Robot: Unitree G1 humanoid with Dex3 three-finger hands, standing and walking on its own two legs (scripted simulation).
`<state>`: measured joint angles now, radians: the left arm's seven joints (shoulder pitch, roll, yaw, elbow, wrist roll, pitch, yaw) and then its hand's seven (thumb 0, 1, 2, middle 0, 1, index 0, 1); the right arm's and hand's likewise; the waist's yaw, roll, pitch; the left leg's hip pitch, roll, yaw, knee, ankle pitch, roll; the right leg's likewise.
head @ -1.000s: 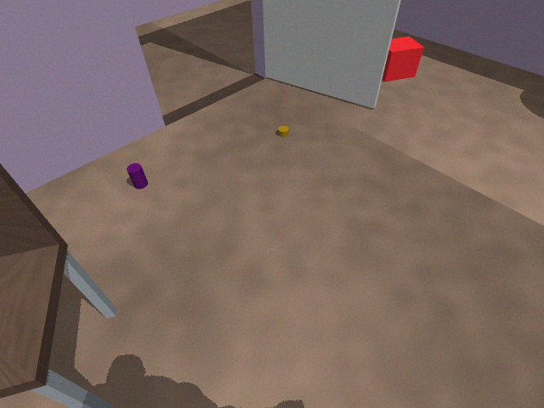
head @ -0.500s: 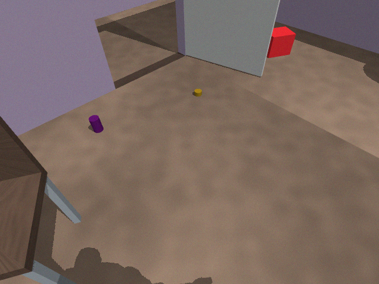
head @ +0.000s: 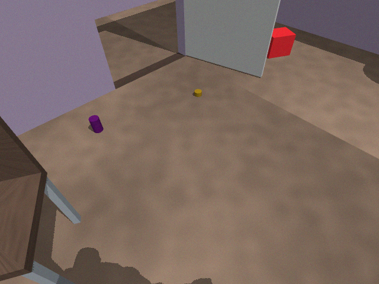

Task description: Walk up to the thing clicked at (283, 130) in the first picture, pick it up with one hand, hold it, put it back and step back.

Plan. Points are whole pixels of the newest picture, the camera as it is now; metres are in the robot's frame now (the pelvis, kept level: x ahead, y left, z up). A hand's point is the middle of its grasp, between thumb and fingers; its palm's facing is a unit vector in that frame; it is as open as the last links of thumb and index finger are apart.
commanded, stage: stand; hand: left
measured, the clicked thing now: (198, 93) +1.76 -0.06 -0.76
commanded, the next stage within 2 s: walk up in 0.12 s
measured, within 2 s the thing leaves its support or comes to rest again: neither
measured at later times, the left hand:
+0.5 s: hand (111, 271) +0.21 +0.21 -0.14, palm faces +0.01 -0.91 -0.42, open 7.4 cm
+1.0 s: hand (147, 229) +0.32 +0.15 -0.19, palm faces +0.07 -0.95 -0.31, open 7.4 cm
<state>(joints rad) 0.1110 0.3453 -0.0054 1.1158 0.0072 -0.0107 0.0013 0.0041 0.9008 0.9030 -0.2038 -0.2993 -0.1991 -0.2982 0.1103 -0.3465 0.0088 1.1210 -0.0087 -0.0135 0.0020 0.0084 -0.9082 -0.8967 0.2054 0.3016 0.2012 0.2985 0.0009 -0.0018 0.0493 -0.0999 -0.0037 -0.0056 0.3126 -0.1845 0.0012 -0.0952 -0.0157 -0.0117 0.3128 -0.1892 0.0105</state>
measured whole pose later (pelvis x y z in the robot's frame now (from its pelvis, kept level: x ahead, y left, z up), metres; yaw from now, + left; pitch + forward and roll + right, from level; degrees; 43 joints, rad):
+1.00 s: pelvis +0.33 -0.12 -0.03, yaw +5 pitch -2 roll +1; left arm 0.34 0.43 0.06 0.92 0.01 -0.01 -0.06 0.01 0.90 0.90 -0.20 -0.30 -0.20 -0.30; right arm 0.21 -0.39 -0.07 0.83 -0.01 -0.11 0.04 0.01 -0.91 -0.90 0.21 0.30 0.20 0.30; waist 0.03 -0.08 0.09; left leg -0.37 0.03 0.09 0.63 -0.22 0.03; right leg -0.27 0.00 0.00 1.10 -0.45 -0.04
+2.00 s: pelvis +0.80 -0.26 -0.02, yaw +4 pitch -2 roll +2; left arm 0.26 0.45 0.08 0.86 0.02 -0.01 -0.11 0.01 0.90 0.90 -0.20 -0.30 -0.20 -0.30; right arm 0.35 -0.44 -0.05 0.86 -0.01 -0.11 0.03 0.01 -0.90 -0.90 0.21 0.30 0.21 0.30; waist -0.02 -0.07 0.06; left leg -0.18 0.07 0.11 0.53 -0.30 -0.01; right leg -0.51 -0.14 0.02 0.75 -0.24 0.00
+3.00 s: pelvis +1.16 -0.42 -0.02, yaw +7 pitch -3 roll +1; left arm 0.30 0.41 0.05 0.86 0.01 -0.06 -0.05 0.00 0.90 0.90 -0.20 -0.30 -0.20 -0.30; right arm 0.30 -0.46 -0.05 0.91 0.00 -0.05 0.03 0.01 -0.91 -0.90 0.20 0.30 0.20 0.30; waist 0.03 0.05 0.07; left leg -0.47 0.05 0.01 1.06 -0.39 0.03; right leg -0.30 -0.06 -0.08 0.63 -0.28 -0.02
